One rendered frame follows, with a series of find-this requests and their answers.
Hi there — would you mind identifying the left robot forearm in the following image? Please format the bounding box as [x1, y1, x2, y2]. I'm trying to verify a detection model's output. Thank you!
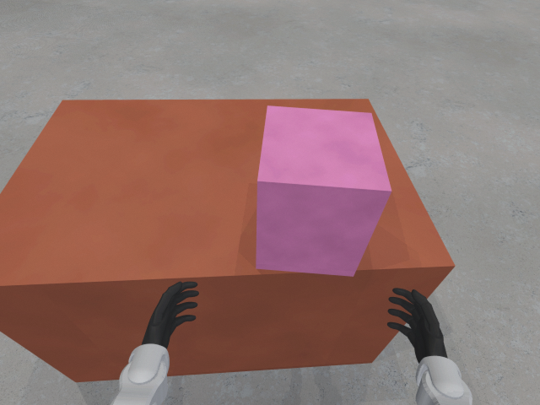
[110, 343, 170, 405]

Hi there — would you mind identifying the pedestal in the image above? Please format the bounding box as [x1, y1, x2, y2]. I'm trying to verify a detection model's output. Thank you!
[0, 99, 455, 382]

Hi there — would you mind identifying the left robot hand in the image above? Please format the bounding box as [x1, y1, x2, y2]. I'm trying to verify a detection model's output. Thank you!
[142, 282, 199, 349]

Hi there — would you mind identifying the carton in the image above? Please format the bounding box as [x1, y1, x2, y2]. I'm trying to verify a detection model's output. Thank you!
[256, 105, 392, 277]

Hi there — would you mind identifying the right robot forearm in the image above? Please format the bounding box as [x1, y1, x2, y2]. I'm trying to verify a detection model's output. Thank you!
[416, 356, 473, 405]

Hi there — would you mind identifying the right robot hand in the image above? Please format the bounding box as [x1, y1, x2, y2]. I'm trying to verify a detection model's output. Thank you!
[387, 288, 447, 363]

